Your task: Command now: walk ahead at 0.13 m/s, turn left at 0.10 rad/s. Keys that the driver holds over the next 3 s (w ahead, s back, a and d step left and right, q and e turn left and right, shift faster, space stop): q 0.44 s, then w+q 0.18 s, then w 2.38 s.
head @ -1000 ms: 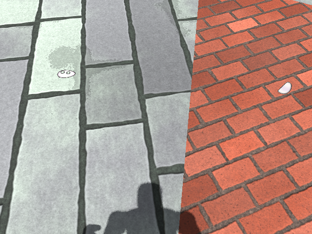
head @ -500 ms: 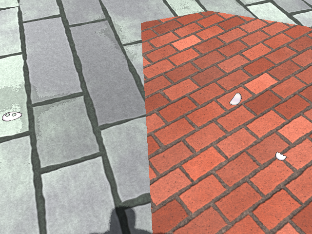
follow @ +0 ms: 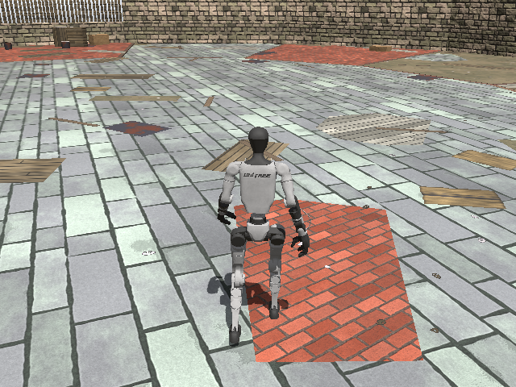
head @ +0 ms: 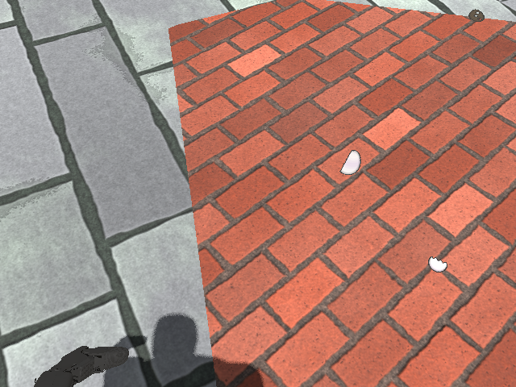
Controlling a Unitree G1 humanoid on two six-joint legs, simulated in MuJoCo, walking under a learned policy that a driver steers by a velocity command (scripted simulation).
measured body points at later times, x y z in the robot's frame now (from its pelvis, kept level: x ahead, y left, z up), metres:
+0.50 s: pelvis +0.05 +0.03 +0.01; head +0.07 +0.08 +0.46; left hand +0.15 +0.34 -0.11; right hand +0.21 -0.23 -0.08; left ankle +0.05 +0.12 -0.72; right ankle +0.10 -0.11 -0.65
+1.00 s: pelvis +0.22 +0.03 +0.02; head +0.24 +0.03 +0.47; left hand +0.23 +0.34 -0.09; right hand +0.40 -0.19 -0.11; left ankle +0.09 +0.12 -0.65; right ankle +0.26 -0.06 -0.72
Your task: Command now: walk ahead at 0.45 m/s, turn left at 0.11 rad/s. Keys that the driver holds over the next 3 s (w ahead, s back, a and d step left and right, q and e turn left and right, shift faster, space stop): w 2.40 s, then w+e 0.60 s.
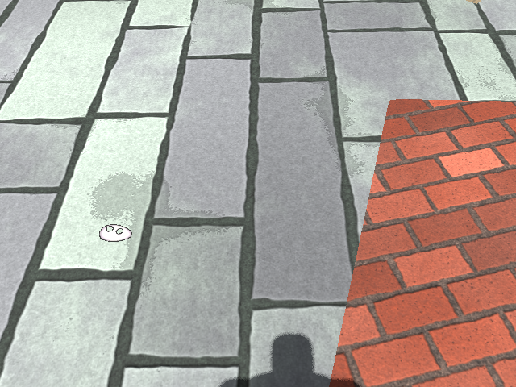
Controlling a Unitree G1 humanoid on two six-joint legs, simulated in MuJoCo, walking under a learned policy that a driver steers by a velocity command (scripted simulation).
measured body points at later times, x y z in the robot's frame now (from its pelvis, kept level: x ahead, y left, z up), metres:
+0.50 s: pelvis +0.28 +0.04 -0.01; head +0.31 +0.05 +0.44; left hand +0.33 +0.33 -0.14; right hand +0.44 -0.22 -0.10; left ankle +0.34 +0.13 -0.74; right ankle +0.17 -0.10 -0.64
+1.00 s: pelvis +0.57 -0.02 -0.01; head +0.60 -0.03 +0.44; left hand +0.72 +0.24 -0.11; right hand +0.61 -0.30 -0.14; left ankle +0.43 +0.12 -0.65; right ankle +0.63 -0.11 -0.74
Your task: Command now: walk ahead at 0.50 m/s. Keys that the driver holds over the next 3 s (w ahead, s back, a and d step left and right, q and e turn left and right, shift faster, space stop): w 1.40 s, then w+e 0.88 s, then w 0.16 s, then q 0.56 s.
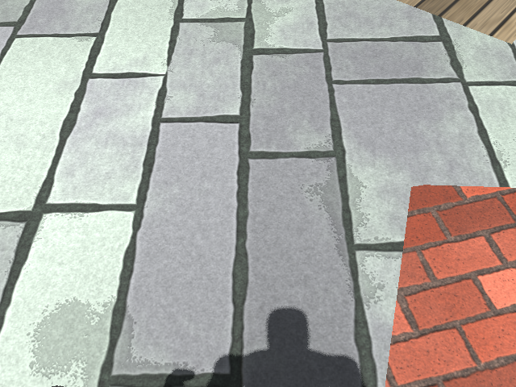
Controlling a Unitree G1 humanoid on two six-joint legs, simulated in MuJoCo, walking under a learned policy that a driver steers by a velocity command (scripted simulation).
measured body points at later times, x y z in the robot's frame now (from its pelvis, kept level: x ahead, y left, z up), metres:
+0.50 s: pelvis +0.28 +0.05 -0.01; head +0.32 +0.06 +0.44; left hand +0.29 +0.34 -0.14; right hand +0.48 -0.20 -0.09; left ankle +0.37 +0.14 -0.73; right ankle +0.11 -0.09 -0.66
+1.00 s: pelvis +0.56 +0.02 -0.01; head +0.60 +0.01 +0.44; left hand +0.78 +0.26 -0.09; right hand +0.55 -0.27 -0.15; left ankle +0.38 +0.14 -0.71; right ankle +0.68 -0.08 -0.73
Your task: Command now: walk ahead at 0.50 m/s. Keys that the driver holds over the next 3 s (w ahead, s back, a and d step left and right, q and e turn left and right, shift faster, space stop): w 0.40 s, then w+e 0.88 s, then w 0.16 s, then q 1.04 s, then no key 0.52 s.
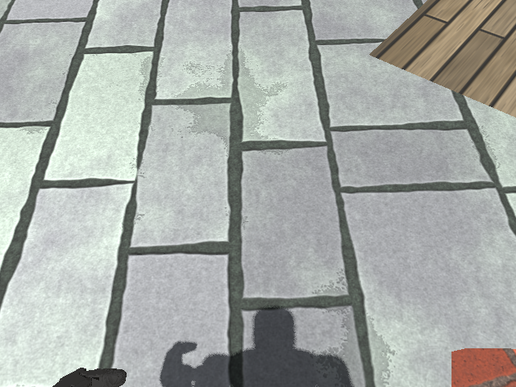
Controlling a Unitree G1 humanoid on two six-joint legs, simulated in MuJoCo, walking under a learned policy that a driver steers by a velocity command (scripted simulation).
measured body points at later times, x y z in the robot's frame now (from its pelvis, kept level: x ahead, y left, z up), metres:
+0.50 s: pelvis +0.28 +0.02 +0.01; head +0.31 +0.03 +0.45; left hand +0.24 +0.30 -0.13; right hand +0.50 -0.21 -0.08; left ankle +0.42 +0.14 -0.72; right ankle +0.12 -0.10 -0.72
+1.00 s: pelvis +0.54 +0.00 +0.01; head +0.56 -0.02 +0.45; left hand +0.79 +0.18 -0.09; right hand +0.48 -0.28 -0.13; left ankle +0.42 +0.14 -0.72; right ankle +0.66 -0.15 -0.70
